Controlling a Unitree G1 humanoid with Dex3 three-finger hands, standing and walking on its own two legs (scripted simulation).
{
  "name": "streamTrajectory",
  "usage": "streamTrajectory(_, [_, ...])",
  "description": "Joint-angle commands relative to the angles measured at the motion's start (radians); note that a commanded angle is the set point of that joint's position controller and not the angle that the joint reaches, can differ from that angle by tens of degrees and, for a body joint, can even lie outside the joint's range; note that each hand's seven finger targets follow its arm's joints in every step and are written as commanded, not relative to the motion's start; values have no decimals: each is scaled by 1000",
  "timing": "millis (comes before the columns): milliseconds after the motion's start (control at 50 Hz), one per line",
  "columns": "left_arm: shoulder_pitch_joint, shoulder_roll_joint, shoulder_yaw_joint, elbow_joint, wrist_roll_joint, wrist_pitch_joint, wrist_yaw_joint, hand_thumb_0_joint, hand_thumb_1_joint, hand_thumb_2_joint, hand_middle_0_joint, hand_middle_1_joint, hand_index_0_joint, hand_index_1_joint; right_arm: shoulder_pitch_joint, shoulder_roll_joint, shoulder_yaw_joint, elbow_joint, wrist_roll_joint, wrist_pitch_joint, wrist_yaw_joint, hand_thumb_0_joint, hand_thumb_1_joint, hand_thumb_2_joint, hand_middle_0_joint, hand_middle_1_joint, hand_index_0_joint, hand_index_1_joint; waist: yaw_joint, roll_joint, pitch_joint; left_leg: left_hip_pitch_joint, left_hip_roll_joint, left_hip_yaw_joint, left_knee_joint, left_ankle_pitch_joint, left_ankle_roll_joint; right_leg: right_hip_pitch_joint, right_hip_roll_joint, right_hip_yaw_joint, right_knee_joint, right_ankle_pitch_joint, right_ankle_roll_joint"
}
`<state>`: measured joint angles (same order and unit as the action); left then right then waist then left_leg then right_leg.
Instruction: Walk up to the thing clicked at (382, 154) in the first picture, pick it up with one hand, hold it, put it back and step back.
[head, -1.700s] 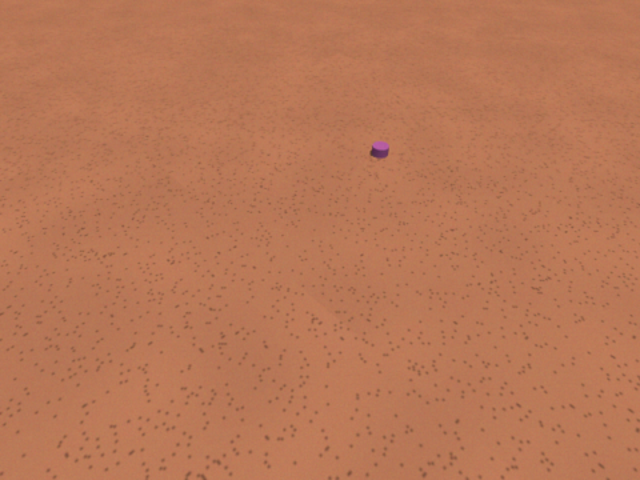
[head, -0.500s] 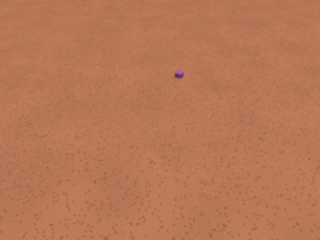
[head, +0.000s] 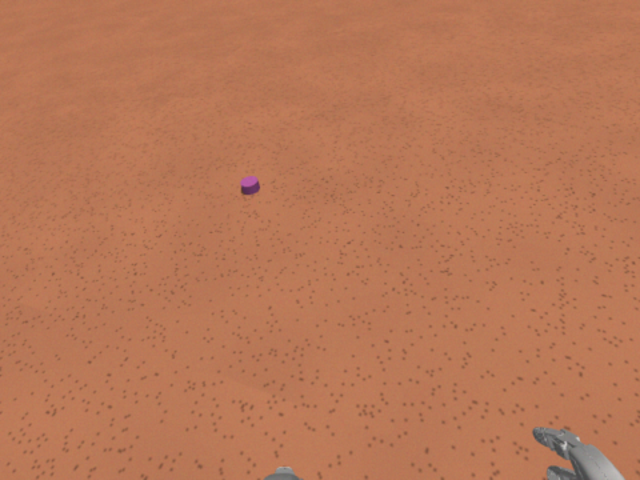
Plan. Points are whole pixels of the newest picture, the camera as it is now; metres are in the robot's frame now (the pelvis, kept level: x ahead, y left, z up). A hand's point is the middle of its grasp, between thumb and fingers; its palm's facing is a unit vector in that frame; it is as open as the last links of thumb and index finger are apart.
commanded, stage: walk up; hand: left
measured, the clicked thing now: (250, 185) +1.72 +0.55 -0.74
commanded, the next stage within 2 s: none
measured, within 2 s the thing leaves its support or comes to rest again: neither
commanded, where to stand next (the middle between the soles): +1.34 +0.79 m, yaw -74 degrees
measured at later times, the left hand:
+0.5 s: hand (166, 274) +0.56 +0.37 -0.10, palm faces -0.37 -0.77 -0.52, open 7.4 cm
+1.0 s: hand (155, 218) +0.82 +0.51 -0.17, palm faces -0.45 -0.66 -0.60, open 7.4 cm
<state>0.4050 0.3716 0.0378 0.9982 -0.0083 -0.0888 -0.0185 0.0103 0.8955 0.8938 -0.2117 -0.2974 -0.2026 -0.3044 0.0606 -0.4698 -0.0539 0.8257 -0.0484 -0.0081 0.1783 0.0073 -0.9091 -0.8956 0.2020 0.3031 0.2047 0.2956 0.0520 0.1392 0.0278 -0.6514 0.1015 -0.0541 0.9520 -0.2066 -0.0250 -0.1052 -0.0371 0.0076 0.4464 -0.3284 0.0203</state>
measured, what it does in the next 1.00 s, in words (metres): walks ahead, turning right: left foot, then right foot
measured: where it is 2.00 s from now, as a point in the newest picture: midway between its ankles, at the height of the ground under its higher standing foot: (247, 298)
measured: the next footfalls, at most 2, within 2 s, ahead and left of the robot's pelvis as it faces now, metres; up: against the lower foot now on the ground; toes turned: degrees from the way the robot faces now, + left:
left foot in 0.16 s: +0.31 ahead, +0.21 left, +0.00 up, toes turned -5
right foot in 0.58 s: +0.48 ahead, -0.01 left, +0.00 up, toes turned -29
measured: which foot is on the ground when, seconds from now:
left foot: up 0.00-0.14, down 0.16-0.58, up 0.60-0.92, down 0.94-1.00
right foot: down 0.00-0.18, up 0.20-0.56, down 0.58-0.96, up 0.98-1.00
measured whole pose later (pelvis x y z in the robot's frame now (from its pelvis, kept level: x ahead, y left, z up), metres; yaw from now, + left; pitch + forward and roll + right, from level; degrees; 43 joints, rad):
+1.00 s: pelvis +0.61 +0.25 -0.05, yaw -32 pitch +0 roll -1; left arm 0.36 0.50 0.07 0.89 0.03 -0.06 0.09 0.01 0.89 0.89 -0.22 -0.30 -0.21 -0.31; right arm 0.14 -0.49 -0.12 0.65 -0.06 0.01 0.12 0.00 -0.91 -0.90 0.20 0.30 0.21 0.30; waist 0.00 0.06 0.05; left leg -0.59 0.09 0.00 0.94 -0.35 -0.03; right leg -0.44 -0.14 0.17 1.04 -0.55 -0.04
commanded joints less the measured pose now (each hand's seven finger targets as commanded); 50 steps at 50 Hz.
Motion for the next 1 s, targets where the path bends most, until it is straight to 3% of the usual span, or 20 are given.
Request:
streamTrajectory(0, [-108,398,104,-141,-3,-62,43,0,900,900,-200,-300,-200,-300,-128,-187,-66,-138,-3,-10,1,0,-900,-900,200,300,200,300,-68,-183,53,50,15,-1,-118,116,-28,-158,-148,170,-274,-56,-175])
streamTrajectory(80, [-134,412,105,-155,14,-47,53,0,900,900,-200,-300,-200,-300,-65,-168,-84,-148,5,-14,0,0,-900,-900,200,300,200,300,-110,-241,-21,304,-8,50,-267,72,-4,-139,-169,124,-140,244,-162])
streamTrajectory(140, [-156,338,77,-188,31,-30,61,0,900,900,-200,-300,-200,-300,390,-279,-158,-31,-2,-15,-45,0,-900,-900,200,300,200,300,-327,16,-208,851,-34,-11,-392,-129,49,-394,-80,56,566,274,-83])
streamTrajectory(160, [-109,196,28,-203,22,-29,65,0,900,900,-200,-300,-200,-300,459,-336,-175,-35,-9,-22,-69,0,-900,-900,200,300,200,300,-327,306,-225,947,188,-324,-509,-401,43,-628,33,44,847,-277,-77])
streamTrajectory(180, [-4,228,28,-195,-8,-30,78,0,900,900,-200,-300,-200,-300,260,-407,-180,-87,33,-32,-86,0,-900,-900,200,300,200,300,-189,360,-231,841,301,-729,-802,-557,105,-729,93,84,1000,-255,-123])
streamTrajectory(200, [-21,273,30,-157,0,-28,82,0,900,900,-200,-300,-200,-300,125,-371,-177,-125,49,-32,-89,0,-900,-900,200,300,200,300,-139,211,-151,651,303,-687,-844,-665,115,-666,-14,130,1011,-119,-129])
streamTrajectory(260, [-35,365,76,-90,-24,-2,50,0,900,900,-200,-300,-200,-300,57,-219,-129,-151,16,-38,-89,0,-900,-900,200,300,200,300,-95,84,-102,512,183,-238,-676,-369,139,-567,-107,36,759,40,-70])
streamTrajectory(340, [-173,327,69,-137,-13,19,26,0,900,900,-200,-300,-200,-300,118,-199,-116,-145,4,-46,-84,0,-900,-900,200,300,200,300,-125,21,-8,490,198,-97,-714,-186,211,-559,-137,-5,542,35,-25])
streamTrajectory(460, [-249,297,76,-187,-18,22,17,0,900,900,-200,-300,-200,-300,138,-182,-110,-190,-11,-29,-78,0,-900,-900,200,300,200,300,-128,-66,1,470,119,137,-660,125,108,-362,-60,-158,298,185,-49])
streamTrajectory(520, [30,322,106,-135,-22,30,38,0,900,900,-200,-300,-200,-300,71,-199,-119,-235,-7,-25,-93,0,-900,-900,200,300,200,300,41,-129,-120,296,60,224,-226,606,37,92,13,-192,186,169,-97])
streamTrajectory(540, [200,368,131,-103,-15,31,58,0,900,900,-200,-300,-200,-300,91,-190,-112,-250,-12,-23,-96,0,-900,-900,200,300,200,300,122,-221,-205,182,-6,247,56,578,-7,315,12,-166,95,112,-121])
streamTrajectory(560, [257,405,147,-101,-3,31,85,0,900,900,-200,-300,-200,-300,134,-111,-82,-248,-19,-21,-101,0,-900,-900,200,300,200,300,122,-390,-171,-106,-86,170,263,-249,-21,459,-204,170,48,60,-175])
streamTrajectory(600, [40,476,142,-229,-21,24,125,0,900,900,-200,-300,-200,-300,175,-233,-113,-264,-6,4,-103,0,-900,-900,200,300,200,300,12,-159,-200,-249,-43,-153,573,-349,-58,296,-505,792,-102,-187,-397])
streamTrajectory(700, [-149,406,108,-272,0,-33,122,0,900,900,-200,-300,-200,-300,188,-202,-96,-216,-10,23,-73,0,-900,-900,200,300,200,300,-139,-162,-14,-2,24,-83,210,-140,6,-202,-228,219,-31,260,-218])
streamTrajectory(840, [-150,473,125,-248,40,-46,124,0,900,900,-200,-300,-200,-300,101,-195,-117,-244,-2,49,-27,0,-900,-900,200,300,200,300,-127,-297,-29,192,36,10,-26,-10,28,-421,-184,157,3,-73,-197])
streamTrajectory(900, [-178,432,115,-251,51,-19,129,0,900,900,-200,-300,-200,-300,238,-188,-144,-197,-6,37,-47,0,-900,-900,200,300,200,300,-227,-246,-73,472,-17,61,-163,-77,47,-587,-151,118,222,-27,-171])
streamTrajectory(920, [-151,342,90,-244,57,-7,131,0,900,900,-200,-300,-200,-300,351,-226,-165,-154,-19,26,-61,0,-900,-900,200,300,200,300,-285,-49,-109,637,-31,9,-269,-187,57,-692,-66,31,514,-61,-127])
streamTrajectory(940, [-112,229,60,-255,49,0,136,0,900,900,-200,-300,-200,-300,392,-318,-178,-157,-33,11,-80,0,-900,-900,200,300,200,300,-274,299,-79,594,199,-311,-538,-303,63,-823,85,-44,817,-335,-87])
streamTrajectory(960, [-41,258,57,-216,27,3,159,0,900,900,-200,-300,-200,-300,265,-397,-187,-177,-2,7,-98,0,-900,-900,200,300,200,300,-186,361,-107,565,299,-623,-724,-405,120,-847,61,53,979,-299,-117])
streamTrajectory(980, [-58,303,59,-203,22,-1,157,0,900,900,-200,-300,-200,-300,191,-341,-191,-197,7,4,-109,0,-900,-900,200,300,200,300,-159,195,-70,490,290,-516,-716,-405,120,-814,-20,72,986,-176,-112])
